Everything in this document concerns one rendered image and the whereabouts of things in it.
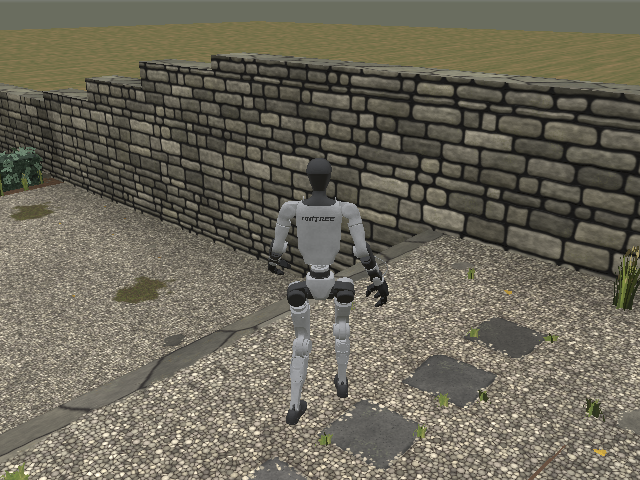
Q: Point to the robot left upper arm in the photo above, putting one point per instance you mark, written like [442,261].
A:
[287,212]

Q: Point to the robot right hand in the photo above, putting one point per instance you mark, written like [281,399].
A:
[382,291]

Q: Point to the robot right shin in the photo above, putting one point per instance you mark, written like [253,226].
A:
[342,349]

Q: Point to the right robot forearm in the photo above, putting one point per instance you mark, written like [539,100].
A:
[372,268]

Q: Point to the robot right upper arm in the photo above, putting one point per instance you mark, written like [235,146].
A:
[351,212]

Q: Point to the left robot forearm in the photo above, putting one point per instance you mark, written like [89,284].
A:
[274,258]

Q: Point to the robot right thigh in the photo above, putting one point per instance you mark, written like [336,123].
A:
[343,297]

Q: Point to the robot left hand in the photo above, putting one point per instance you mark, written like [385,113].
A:
[282,263]

